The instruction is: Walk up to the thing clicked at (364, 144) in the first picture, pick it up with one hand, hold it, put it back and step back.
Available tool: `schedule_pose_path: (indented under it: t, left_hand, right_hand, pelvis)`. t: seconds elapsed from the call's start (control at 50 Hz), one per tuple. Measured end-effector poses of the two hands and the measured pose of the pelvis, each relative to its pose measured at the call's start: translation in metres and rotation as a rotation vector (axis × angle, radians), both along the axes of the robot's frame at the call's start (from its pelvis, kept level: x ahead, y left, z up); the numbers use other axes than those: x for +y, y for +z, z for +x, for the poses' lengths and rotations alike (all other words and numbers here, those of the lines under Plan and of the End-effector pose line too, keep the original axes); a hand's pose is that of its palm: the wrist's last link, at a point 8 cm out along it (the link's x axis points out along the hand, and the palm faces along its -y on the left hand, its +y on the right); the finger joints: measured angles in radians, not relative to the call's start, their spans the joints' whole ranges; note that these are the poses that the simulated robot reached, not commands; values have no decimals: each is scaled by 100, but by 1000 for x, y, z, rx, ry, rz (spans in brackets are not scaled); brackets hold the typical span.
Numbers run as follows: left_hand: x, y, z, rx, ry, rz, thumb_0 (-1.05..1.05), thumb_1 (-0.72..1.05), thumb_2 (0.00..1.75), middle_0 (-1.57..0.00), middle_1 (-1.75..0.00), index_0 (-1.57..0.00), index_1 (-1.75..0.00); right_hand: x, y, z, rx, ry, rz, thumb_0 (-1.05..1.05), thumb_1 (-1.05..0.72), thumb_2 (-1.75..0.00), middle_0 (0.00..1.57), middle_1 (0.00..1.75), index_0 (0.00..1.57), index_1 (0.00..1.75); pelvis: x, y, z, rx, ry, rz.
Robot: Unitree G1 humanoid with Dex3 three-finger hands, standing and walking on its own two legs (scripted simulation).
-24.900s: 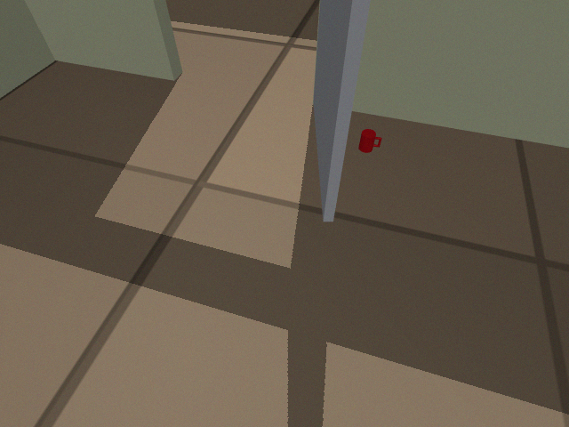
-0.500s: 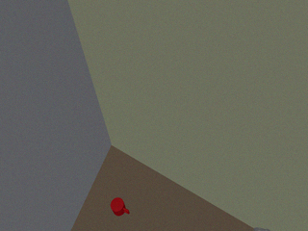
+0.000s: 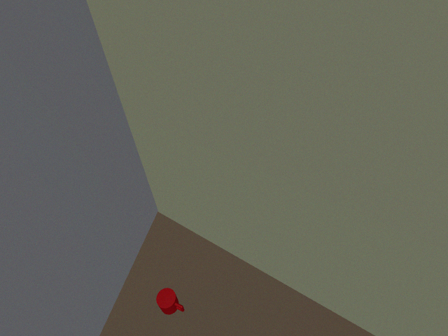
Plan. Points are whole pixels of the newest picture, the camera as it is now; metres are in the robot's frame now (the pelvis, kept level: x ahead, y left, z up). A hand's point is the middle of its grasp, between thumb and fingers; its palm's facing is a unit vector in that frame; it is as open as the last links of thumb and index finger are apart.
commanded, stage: walk up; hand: left
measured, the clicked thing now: (171, 303) +0.37 +0.22 -0.73
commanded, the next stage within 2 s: none
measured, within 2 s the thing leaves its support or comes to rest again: neither
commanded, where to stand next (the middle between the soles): -0.01 -0.01 m, yaw +1 degrees
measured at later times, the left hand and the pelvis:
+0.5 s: hand out of the picture +0.08 +0.27 -0.16, palm faces -0.01 -0.94 -0.35, open 7.3 cm; pelvis -0.04 +0.00 -0.01, yaw -1 degrees
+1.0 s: hand out of the picture -0.06 +0.30 -0.14, palm faces +0.03 -0.83 -0.56, open 7.4 cm; pelvis -0.07 -0.01 -0.03, yaw +2 degrees
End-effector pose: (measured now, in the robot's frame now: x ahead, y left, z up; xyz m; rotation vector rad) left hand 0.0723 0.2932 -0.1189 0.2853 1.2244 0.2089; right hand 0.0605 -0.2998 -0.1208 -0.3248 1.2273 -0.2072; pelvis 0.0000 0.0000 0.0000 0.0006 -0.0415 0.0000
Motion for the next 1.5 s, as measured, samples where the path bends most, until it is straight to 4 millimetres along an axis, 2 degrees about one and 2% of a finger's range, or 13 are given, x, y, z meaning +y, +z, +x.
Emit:
schedule_pose_path:
  t: [0.36,0.46,0.58,0.68,0.78,0.88,0.98,1.08,1.16,1.22,1.3,1.4,1.5]
  left_hand:
    - [3,1,4,-19,-14,-3,0,91,90,-20,-30,-21,-30]
    - [14,-5,4,-31,-18,13,0,91,90,-20,-30,-21,-30]
    - [11,-9,-6,-38,-39,43,0,91,90,-20,-30,-21,-30]
    - [-12,-14,-34,-70,-60,70,0,91,90,-20,-30,-20,-30]
    - [-24,-3,-87,-3,-50,117,0,91,90,-20,-30,-21,-30]
    - [-2,20,-126,15,14,200,0,90,89,-21,-30,-21,-30]
    - [35,32,-144,25,37,259,1,90,89,-21,-30,-21,-30]
    - [67,9,-134,22,41,231,1,90,90,-20,-30,-21,-30]
    - [63,-7,-112,9,35,165,1,91,90,-20,-30,-21,-30]
    - [50,-15,-95,-8,8,113,1,91,90,-20,-30,-21,-30]
    - [32,-23,-71,-22,-29,72,1,91,90,-20,-30,-21,-30]
    - [3,-27,-50,-77,-39,60,0,91,90,-20,-30,-21,-30]
    - [-33,-26,-59,-94,-56,76,0,91,90,-20,-30,-21,-30]
  right_hand:
    - [3,1,-9,-11,-11,-5,1,-91,-90,21,30,20,30]
    - [-8,1,-16,-17,-17,-60,1,-90,-90,21,30,20,30]
    - [-39,1,-36,-36,-2,-126,1,-90,-90,21,30,20,30]
    - [-73,-11,-46,-50,21,-120,1,-90,-90,21,30,20,30]
    - [-76,-15,-53,-28,13,-60,1,-91,-90,21,30,20,30]
    - [-65,-22,-60,15,41,-5,1,-91,-90,21,30,20,30]
    - [-40,-32,-62,37,43,29,1,-91,-90,21,30,20,30]
    - [-7,-37,-55,5,57,17,1,-91,-90,21,30,20,30]
    - [14,-27,-51,-39,74,25,1,-91,-90,21,30,20,30]
    - [15,-17,-45,-80,83,7,1,-90,-90,21,30,20,30]
    - [-11,-5,-48,-113,67,-75,1,-90,-90,22,30,21,30]
    - [-70,-2,-63,-75,52,-173,0,-90,-90,22,30,21,30]
    - [-109,-15,-64,-16,13,-178,1,-90,-90,21,30,20,30]
  pelvis:
    - [2,0,-6,0,-9,3]
    - [-1,-9,-28,12,-6,6]
    - [-18,-20,-55,4,-12,6]
    - [-40,-34,-64,-11,-36,-15]
    - [-42,-27,-67,-23,-16,-28]
    - [-33,-22,-67,-24,12,-19]
    - [-16,-25,-68,-21,37,-7]
    - [7,-38,-68,-24,40,31]
    - [10,-35,-66,-23,42,19]
    - [7,-33,-64,-19,29,17]
    - [-7,-34,-65,-15,17,15]
    - [-35,-43,-67,-8,20,10]
    - [-57,-48,-67,-16,36,-3]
